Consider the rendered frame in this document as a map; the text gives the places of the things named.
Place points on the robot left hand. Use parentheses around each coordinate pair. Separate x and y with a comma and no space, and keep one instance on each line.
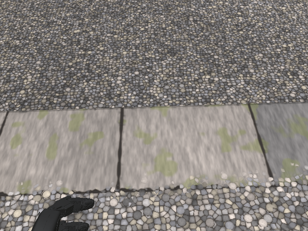
(50,219)

